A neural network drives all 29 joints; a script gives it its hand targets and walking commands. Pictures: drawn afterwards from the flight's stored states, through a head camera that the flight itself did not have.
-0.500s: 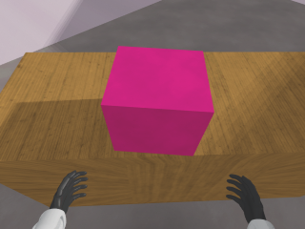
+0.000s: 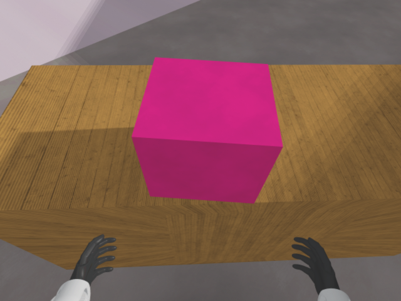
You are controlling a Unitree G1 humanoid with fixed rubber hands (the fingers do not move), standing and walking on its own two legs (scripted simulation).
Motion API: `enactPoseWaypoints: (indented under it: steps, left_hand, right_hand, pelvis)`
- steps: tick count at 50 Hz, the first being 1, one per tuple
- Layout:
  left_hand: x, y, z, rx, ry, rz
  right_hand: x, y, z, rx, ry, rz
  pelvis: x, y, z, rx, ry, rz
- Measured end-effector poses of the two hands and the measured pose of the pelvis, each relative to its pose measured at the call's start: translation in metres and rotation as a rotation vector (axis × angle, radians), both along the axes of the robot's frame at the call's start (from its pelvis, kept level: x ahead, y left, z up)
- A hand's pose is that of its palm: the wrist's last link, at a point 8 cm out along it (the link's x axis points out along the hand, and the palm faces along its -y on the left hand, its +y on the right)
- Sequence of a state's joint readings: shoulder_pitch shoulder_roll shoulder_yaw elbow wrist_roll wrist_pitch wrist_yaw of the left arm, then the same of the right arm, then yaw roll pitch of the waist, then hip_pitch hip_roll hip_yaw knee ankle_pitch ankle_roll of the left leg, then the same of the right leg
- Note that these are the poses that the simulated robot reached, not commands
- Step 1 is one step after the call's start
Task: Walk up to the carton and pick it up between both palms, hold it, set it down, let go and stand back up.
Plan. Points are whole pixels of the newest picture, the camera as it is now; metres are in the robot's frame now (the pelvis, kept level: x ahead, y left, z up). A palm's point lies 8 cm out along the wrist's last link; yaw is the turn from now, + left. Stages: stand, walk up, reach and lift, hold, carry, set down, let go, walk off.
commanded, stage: set down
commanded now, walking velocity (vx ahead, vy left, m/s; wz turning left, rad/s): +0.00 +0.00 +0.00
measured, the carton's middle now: (206, 133) +0.46 +0.01 +0.03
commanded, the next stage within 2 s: let go in 0.26 s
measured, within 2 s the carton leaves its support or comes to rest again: neither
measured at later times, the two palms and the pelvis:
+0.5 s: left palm (88, 277) +0.16 +0.24 -0.08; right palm (320, 284) +0.16 -0.24 -0.08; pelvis +0.01 +0.00 +0.00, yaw +0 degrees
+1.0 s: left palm (66, 276) +0.16 +0.28 -0.07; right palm out of the picture +0.13 -0.29 -0.09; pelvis +0.01 +0.00 -0.01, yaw +0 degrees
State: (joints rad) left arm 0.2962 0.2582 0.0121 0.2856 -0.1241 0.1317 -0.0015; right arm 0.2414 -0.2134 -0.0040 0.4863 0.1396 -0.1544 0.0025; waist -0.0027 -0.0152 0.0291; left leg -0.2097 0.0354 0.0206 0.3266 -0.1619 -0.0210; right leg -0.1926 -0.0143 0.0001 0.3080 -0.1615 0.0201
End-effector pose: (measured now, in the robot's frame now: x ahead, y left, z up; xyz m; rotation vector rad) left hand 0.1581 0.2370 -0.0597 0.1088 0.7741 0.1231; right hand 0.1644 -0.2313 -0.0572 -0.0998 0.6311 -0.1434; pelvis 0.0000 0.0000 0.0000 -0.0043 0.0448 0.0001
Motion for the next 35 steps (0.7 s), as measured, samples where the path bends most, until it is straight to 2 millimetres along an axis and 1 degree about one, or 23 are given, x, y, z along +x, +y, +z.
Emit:
enactPoseWaypoints:
  steps: [6,15,22,35]
  left_hand:
    - [0.000,-0.001,-0.006,0.004,0.027,-0.003]
    - [-0.002,0.001,-0.016,0.013,0.076,-0.001]
    - [0.002,0.001,-0.018,0.022,0.087,-0.009]
    - [0.004,-0.004,-0.021,0.020,0.095,-0.015]
  right_hand:
    - [0.001,-0.001,-0.008,-0.008,0.027,0.005]
    - [-0.003,-0.003,-0.019,-0.022,0.074,0.011]
    - [-0.002,-0.004,-0.025,-0.024,0.095,0.014]
    - [0.004,-0.004,-0.027,-0.024,0.087,0.028]
  pelvis:
    - [0.001,0.000,0.000,0.000,0.002,0.000]
    - [0.005,0.000,0.000,0.000,0.006,0.000]
    - [0.008,0.000,0.000,0.000,0.011,0.000]
    - [0.011,0.000,0.000,0.000,0.015,0.000]
